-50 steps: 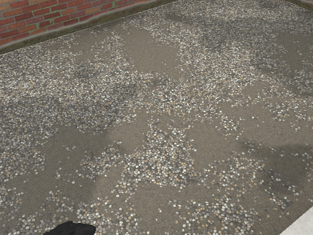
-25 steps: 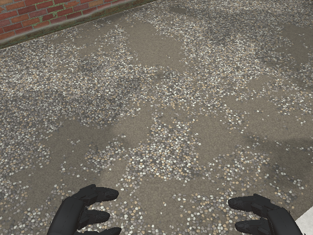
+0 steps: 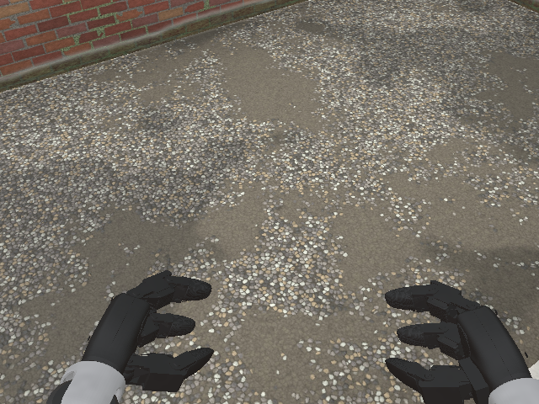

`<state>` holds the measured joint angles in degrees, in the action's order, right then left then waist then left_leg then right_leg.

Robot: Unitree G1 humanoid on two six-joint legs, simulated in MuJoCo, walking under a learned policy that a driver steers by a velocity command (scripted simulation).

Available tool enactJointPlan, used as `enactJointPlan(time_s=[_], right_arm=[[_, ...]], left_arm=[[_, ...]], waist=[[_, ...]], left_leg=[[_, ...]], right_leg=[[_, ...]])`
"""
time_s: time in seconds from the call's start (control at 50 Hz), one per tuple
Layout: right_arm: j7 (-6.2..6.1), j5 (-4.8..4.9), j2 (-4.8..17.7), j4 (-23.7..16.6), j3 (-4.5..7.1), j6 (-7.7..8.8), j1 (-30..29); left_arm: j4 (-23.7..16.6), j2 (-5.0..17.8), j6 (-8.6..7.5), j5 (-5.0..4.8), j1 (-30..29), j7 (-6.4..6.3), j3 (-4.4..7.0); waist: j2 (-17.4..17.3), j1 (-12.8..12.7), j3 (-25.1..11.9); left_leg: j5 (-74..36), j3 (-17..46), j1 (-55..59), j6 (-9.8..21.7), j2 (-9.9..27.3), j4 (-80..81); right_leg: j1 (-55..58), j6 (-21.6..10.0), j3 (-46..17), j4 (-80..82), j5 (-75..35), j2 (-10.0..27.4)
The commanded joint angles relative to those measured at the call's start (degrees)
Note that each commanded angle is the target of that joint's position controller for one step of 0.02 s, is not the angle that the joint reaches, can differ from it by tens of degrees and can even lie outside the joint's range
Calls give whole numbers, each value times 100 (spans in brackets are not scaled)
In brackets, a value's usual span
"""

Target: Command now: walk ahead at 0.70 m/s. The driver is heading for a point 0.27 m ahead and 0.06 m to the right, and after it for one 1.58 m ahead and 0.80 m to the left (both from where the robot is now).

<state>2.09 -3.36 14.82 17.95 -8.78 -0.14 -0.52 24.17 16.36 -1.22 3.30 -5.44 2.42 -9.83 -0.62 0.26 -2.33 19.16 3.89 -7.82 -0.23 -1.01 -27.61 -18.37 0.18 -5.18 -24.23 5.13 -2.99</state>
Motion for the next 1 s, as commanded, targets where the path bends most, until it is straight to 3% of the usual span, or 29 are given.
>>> enactJointPlan(time_s=[0.02, 0.12, 0.2, 0.36, 0.66, 0.7, 0.72, 0.76, 0.8, 1.0], right_arm=[[-8, 41, 423, -470, 208, 65, -495], [13, 131, 516, -80, 323, -18, 8], [-51, 184, 553, 238, 447, -77, 444], [-215, 167, 470, 722, 566, -196, 1124], [-396, 191, 406, 1484, 648, -368, 1883], [-364, 143, 389, 1508, 626, -329, 1904], [-397, 328, 318, 1554, 642, -215, 1901], [-395, 371, 392, 1637, 656, -91, 1890], [-385, 347, 401, 1694, 671, -75, 1905], [-403, 311, 329, 2009, 684, -172, 2030]], left_arm=[[-426, 574, -50, -54, -696, -21, 257], [-8, 633, 87, -165, -140, -8, 399], [323, 613, 108, -228, 268, -14, 525], [811, 427, 135, -218, 814, -68, 636], [1292, 253, 210, -238, 1525, -291, 722], [1358, 278, 315, -201, 1680, -359, 730], [1399, 83, 273, -334, 1627, -406, 683], [1451, 127, 249, -315, 1739, -442, 689], [1486, 218, 241, -297, 1744, -453, 711], [1701, 215, 266, -317, 1858, -489, 725]], waist=[[168, 37, -964], [37, -29, -422], [42, -42, -128], [100, -32, -109], [66, -20, 100], [100, -36, 165], [266, -20, 314], [104, -76, 250], [104, -53, 194], [127, -14, 221]], left_leg=[[-746, 639, 76, 75, 749, 433], [3, 725, -222, 278, 712, 814], [321, 725, -254, 431, 660, 1032], [-228, 617, -29, 506, 543, 1161], [-1384, 515, 285, 491, 429, 1371], [-1216, 453, 92, 518, 370, 1474], [-1315, 576, 108, 503, 457, 1615], [-1624, 558, 273, 517, 486, 1668], [-1778, 547, 441, 518, 483, 1685], [-1668, 453, 617, 472, 425, 1806]], right_leg=[[657, -93, -882, 359, -1177, 992], [495, -224, -898, 672, 47, 902], [311, -322, -857, 847, 666, 826], [456, -401, -793, 926, 249, 764], [577, -329, -588, 982, -190, 661], [675, -388, -575, 885, -212, 650], [590, -311, -601, 897, -281, 699], [629, -252, -640, 919, -273, 716], [620, -231, -635, 930, -331, 707], [604, -237, -623, 999, -405, 681]])
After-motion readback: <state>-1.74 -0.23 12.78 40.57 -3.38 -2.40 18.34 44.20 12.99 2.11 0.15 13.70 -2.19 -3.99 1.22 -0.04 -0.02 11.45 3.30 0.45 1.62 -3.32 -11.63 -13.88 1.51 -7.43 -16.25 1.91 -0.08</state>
